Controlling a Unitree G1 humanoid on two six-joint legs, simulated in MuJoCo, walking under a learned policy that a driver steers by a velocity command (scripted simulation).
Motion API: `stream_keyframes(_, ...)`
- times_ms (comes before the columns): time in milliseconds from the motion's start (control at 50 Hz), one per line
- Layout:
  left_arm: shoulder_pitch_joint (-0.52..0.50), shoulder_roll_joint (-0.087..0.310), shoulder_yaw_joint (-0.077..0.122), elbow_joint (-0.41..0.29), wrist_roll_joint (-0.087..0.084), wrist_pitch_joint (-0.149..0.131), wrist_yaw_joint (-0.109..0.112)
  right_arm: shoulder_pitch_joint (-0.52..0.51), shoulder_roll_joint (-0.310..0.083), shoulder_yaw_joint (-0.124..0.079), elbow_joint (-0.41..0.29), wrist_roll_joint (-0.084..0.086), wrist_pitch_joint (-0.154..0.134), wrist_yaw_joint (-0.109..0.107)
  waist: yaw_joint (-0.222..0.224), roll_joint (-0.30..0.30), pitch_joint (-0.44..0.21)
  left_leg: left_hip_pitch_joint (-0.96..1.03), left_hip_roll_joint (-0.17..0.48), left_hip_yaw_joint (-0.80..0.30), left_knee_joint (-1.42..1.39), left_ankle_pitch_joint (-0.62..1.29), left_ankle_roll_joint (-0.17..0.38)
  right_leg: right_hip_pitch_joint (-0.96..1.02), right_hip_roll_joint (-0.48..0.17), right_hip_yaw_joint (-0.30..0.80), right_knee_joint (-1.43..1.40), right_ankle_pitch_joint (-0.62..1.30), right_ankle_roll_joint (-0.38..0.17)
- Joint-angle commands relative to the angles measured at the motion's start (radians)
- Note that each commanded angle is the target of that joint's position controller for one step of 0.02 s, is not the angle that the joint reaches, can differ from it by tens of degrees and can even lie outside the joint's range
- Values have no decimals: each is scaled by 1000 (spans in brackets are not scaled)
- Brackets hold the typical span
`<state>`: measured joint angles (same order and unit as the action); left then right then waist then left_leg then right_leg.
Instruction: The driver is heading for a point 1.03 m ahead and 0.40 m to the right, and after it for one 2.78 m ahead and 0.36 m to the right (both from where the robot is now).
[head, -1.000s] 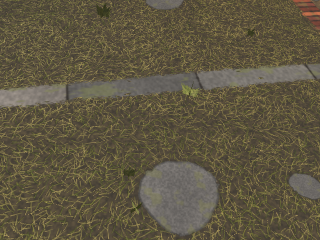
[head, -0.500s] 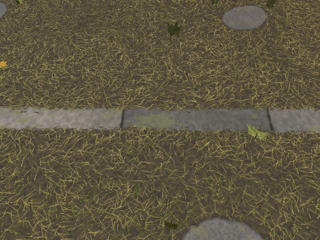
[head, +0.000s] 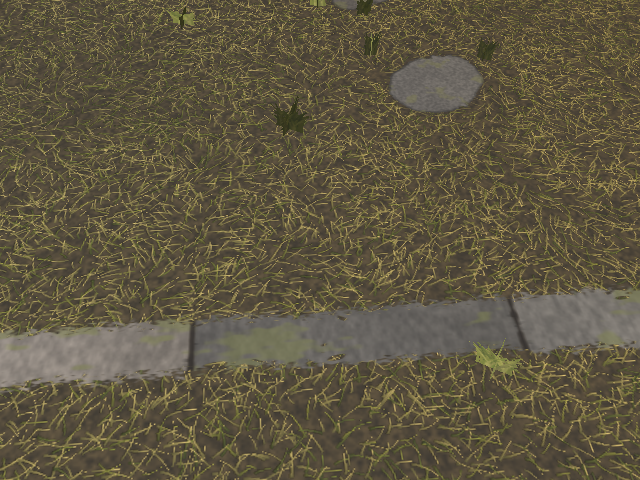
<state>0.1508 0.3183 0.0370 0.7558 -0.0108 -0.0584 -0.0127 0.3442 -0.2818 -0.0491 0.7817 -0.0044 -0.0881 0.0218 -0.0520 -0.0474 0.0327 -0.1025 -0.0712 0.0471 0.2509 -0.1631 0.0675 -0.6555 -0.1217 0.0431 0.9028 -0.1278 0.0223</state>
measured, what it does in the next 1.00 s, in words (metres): walks ahead, turning right: right foot, then left foot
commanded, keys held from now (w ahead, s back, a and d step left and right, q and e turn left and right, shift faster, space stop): w+e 0.90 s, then e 0.10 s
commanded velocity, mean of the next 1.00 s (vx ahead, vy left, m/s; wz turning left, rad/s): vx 0.49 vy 0.00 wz -0.49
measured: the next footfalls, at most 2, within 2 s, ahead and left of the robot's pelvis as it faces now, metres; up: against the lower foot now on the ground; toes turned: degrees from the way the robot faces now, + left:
right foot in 0.24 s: +0.31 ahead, -0.16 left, +0.00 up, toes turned -9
left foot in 0.74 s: +0.64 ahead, -0.04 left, +0.00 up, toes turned -28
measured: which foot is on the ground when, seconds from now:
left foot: down 0.00-0.24, up 0.26-0.72, down 0.74-1.00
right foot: up 0.00-0.22, down 0.24-0.76, up 0.78-1.00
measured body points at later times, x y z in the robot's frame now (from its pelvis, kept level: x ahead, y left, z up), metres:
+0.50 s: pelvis +0.29 -0.09 +0.00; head +0.32 -0.11 +0.45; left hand +0.43 +0.17 -0.11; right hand +0.39 -0.39 -0.10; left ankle +0.41 +0.08 -0.68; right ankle +0.27 -0.15 -0.75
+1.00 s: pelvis +0.56 -0.12 +0.00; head +0.59 -0.14 +0.44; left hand +0.84 +0.03 -0.10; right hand +0.47 -0.40 -0.12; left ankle +0.60 -0.03 -0.75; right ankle +0.54 -0.29 -0.68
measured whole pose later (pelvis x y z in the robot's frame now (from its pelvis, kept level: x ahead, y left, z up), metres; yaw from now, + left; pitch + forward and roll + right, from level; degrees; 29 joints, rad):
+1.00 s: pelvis +0.56 -0.12 +0.00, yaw -33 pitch +1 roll +2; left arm 0.21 0.33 0.07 0.65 -0.02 0.00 0.00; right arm 0.27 -0.27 -0.06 0.78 -0.01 -0.09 0.00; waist -0.04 -0.05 0.05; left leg -0.14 -0.03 0.10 0.32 -0.20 0.03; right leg -0.64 -0.07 0.06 1.02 -0.26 0.03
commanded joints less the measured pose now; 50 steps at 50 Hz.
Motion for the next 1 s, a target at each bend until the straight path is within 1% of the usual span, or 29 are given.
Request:
stream_keyframes(20,-26,30,0,-50,-4,-9,-10,-67,-160,-38,-61,-2,-21,-12,16,97,19,-46,254,-87,-148,196,142,36,1,-1,-161,188,0)
stream_keyframes(100,-134,32,-1,-97,-12,-14,-27,-1,-182,-45,-12,7,-11,-16,-29,85,48,60,298,-30,-139,181,121,22,33,-8,-283,231,-29)
stream_keyframes(160,-170,41,3,-130,-8,-14,-45,7,-188,-52,10,15,9,-22,-26,87,54,185,336,-6,-74,271,95,-20,49,-24,-324,125,-68)
stream_keyframes(200,-131,63,15,-140,-4,-12,-53,-15,-209,-59,6,17,25,-32,10,114,12,226,336,26,42,559,67,59,95,-78,-328,19,-101)
stream_keyframes(240,103,137,62,-89,-6,-5,-43,-34,-208,-56,-10,12,46,-48,134,105,-137,153,278,97,376,795,14,387,180,-127,-364,23,-152)
stream_keyframes(260,268,226,94,-64,-10,5,-26,-9,-170,-36,-40,-10,41,-58,188,-18,-254,-90,230,111,695,502,-29,699,31,115,-358,70,-221)
stream_keyframes(280,257,293,101,-71,-18,2,-28,101,-42,5,-74,-28,12,-36,82,-244,-356,-524,11,6,1008,-382,-90,1019,-183,671,-477,-163,-405)
stream_keyframes(300,276,194,76,-86,-19,-2,-27,3,-136,-10,-70,5,-22,-19,157,-125,-383,-636,43,-165,1096,-411,-72,1049,-194,756,-584,-273,-387)
stream_keyframes(320,236,160,66,-87,-9,-8,-24,-87,-173,-20,-102,38,-42,-10,162,-77,-244,-696,85,-156,1078,-316,-53,946,-168,618,-604,-210,-349)
stream_keyframes(340,183,152,64,-97,-6,-11,-21,-126,-160,-15,-112,29,-53,-15,133,21,-165,-674,125,-144,1011,-236,-48,812,-130,515,-607,-101,-327)
stream_keyframes(360,132,132,59,-110,-2,-10,-19,-142,-161,-20,-114,6,-55,-22,99,51,-110,-625,151,-140,932,-191,-57,692,-100,439,-619,24,-317)
stream_keyframes(380,104,115,52,-125,11,-11,-15,-129,-162,-24,-117,-4,-47,-23,66,24,-101,-558,168,-149,897,-161,-65,614,-76,396,-638,116,-316)
stream_keyframes(440,97,117,55,-128,2,-12,-2,-109,-128,-20,-119,-13,-18,-25,37,6,-74,-512,168,-124,789,-127,-112,496,-42,311,-677,238,-328)
stream_keyframes(500,135,147,64,-109,-5,-8,17,-213,-96,-9,-150,-17,-10,-28,67,5,-34,-516,144,-108,592,50,-146,435,7,241,-686,241,-295)
stream_keyframes(560,177,151,66,-90,-11,5,29,-322,-72,1,-172,-8,-20,-18,111,-19,-27,-429,94,-99,378,229,-149,403,50,216,-664,157,-244)
stream_keyframes(620,226,151,68,-67,-18,15,33,-390,-90,-4,-193,7,-31,-6,133,-30,-22,-393,68,-118,281,253,-136,451,24,284,-623,95,-229)
stream_keyframes(660,233,142,68,-60,-18,22,36,-391,-114,-15,-196,10,-38,0,122,-44,-25,-381,64,-142,232,196,-115,523,0,348,-568,75,-217)
stream_keyframes(700,215,143,71,-62,-14,29,37,-339,-138,-28,-185,13,-46,0,88,-76,-31,-315,64,-138,210,111,-82,554,-15,392,-507,119,-201)
stream_keyframes(720,197,126,66,-68,-13,31,35,-257,-154,-41,-164,10,-50,-6,42,-76,-67,-194,65,-119,164,122,-54,539,16,379,-438,167,-180)
stream_keyframes(740,188,79,48,-82,-5,28,30,-137,-189,-55,-149,-6,-55,-13,-17,-40,-180,29,154,-182,186,114,0,471,67,330,-252,149,-149)
stream_keyframes(760,273,17,28,-104,-8,22,29,-8,-268,-76,-137,-24,-49,-21,-23,146,-339,395,372,-488,187,13,120,197,194,199,71,-111,-78)
stream_keyframes(780,336,34,21,-119,-22,15,30,38,-250,-77,-106,-1,-34,-11,-2,374,-388,498,504,-831,94,-221,206,-36,206,141,289,-477,-51)
stream_keyframes(800,281,127,43,-101,-30,17,29,-13,-164,-55,-123,11,-29,-12,-19,236,-245,381,474,-760,57,-354,169,-111,138,159,372,-410,-41)
stream_keyframes(820,192,149,51,-114,-23,23,29,-56,-128,-45,-130,6,-19,-17,-26,156,-136,257,429,-605,44,-297,128,-114,105,118,384,-328,-33)
stream_keyframes(840,147,136,53,-128,-13,25,27,-96,-112,-37,-124,0,-15,-17,-9,119,-60,140,385,-493,16,-181,115,-96,77,100,348,-271,-27)
stream_keyframes(860,130,123,57,-134,-8,28,24,-119,-92,-30,-117,-5,-16,-18,11,131,-25,68,351,-410,-10,-97,105,-68,48,97,306,-230,-26)
stream_keyframes(920,130,61,47,-146,-17,44,15,-142,-95,-33,-96,-3,-26,-18,38,158,10,-35,319,-247,-71,93,116,-17,20,60,241,-186,-12)
stream_keyframes(960,99,44,43,-170,-5,49,17,-158,-129,-45,-81,-5,-26,-20,52,140,16,-42,327,-153,-60,388,135,-24,22,42,152,-151,13)
stream_keyframes(1000,86,33,38,-175,1,46,10,-179,-152,-52,-72,-1,-15,-26,53,135,-13,-31,306,-50,-38,525,124,19,26,9,32,-41,20)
